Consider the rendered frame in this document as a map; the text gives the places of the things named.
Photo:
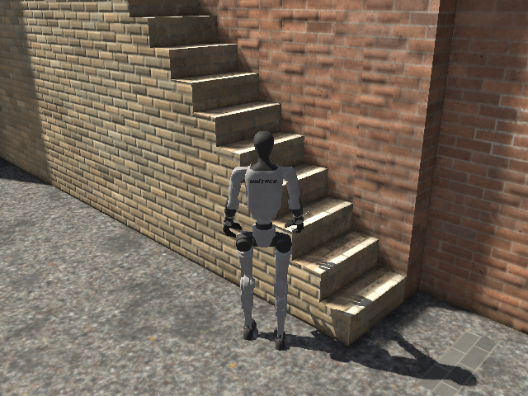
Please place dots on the stairs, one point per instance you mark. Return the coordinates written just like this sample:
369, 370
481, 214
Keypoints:
134, 108

